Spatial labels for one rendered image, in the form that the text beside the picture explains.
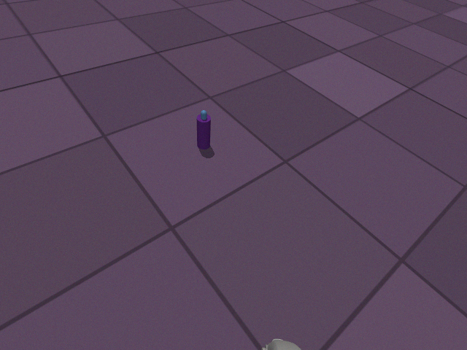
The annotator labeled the bottle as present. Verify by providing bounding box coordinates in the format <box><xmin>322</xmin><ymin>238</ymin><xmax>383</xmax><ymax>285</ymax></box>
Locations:
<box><xmin>197</xmin><ymin>110</ymin><xmax>211</xmax><ymax>149</ymax></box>

